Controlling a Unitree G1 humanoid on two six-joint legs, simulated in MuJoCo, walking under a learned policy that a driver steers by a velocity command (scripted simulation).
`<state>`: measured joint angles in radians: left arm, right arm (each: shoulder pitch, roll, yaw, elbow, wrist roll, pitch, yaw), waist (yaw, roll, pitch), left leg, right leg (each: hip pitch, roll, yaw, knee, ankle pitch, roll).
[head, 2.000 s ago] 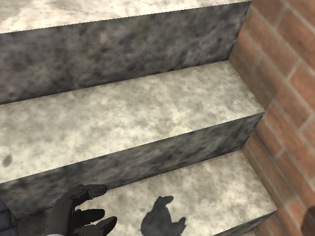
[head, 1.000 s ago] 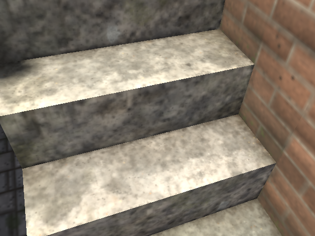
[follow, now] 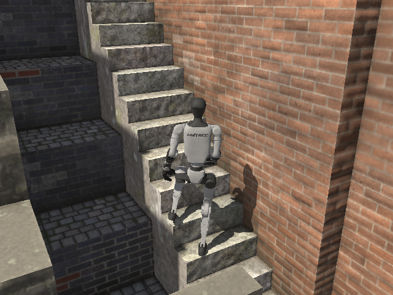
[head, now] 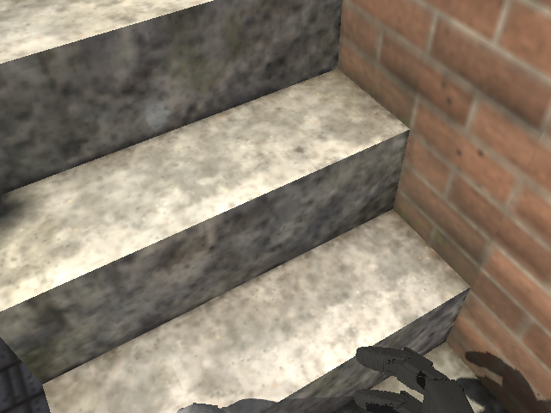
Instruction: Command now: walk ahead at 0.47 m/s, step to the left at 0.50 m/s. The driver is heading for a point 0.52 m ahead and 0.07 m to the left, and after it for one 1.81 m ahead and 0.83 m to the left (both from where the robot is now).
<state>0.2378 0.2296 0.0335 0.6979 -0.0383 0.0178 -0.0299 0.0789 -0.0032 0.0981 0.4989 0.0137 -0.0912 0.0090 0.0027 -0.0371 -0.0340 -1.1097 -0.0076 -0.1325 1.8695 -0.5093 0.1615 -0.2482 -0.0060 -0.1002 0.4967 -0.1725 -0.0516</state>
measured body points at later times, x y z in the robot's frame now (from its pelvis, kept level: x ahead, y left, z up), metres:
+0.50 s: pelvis +0.07 +0.00 +0.01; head +0.11 -0.04 +0.46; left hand -0.05 +0.21 -0.10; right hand +0.41 -0.07 +0.04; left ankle +0.16 +0.13 -0.39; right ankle -0.03 -0.05 -0.74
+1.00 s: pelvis +0.07 -0.12 +0.03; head +0.08 -0.11 +0.48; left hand +0.08 +0.18 -0.08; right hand +0.35 -0.25 -0.01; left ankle +0.16 +0.14 -0.53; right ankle +0.09 -0.23 -0.69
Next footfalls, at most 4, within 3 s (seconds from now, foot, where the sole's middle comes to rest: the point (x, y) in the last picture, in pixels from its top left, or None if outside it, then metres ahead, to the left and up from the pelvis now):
0.70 left None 0.20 0.16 -0.56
1.02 right None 0.13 -0.24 -0.78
1.54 left None -0.02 -0.07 -0.77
2.02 right None -0.03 -0.49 -1.00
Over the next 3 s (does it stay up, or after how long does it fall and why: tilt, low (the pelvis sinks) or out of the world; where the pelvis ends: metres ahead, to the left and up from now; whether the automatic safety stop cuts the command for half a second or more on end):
stays up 0.12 -0.27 -0.02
